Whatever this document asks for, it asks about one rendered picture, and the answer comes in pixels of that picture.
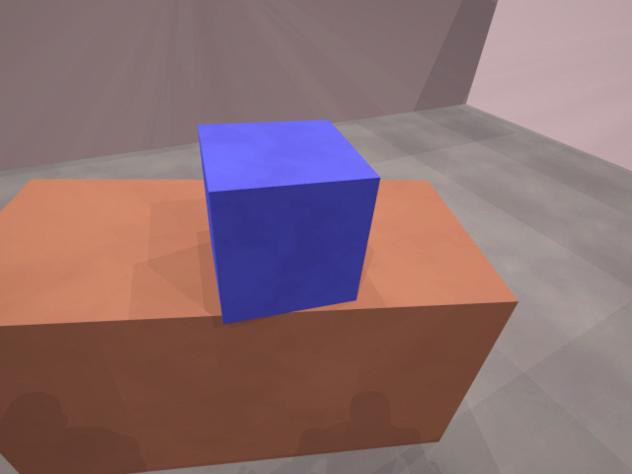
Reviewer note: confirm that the carton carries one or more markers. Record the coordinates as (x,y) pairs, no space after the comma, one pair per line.
(290,206)

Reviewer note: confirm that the pedestal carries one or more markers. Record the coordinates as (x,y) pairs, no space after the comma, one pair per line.
(114,358)

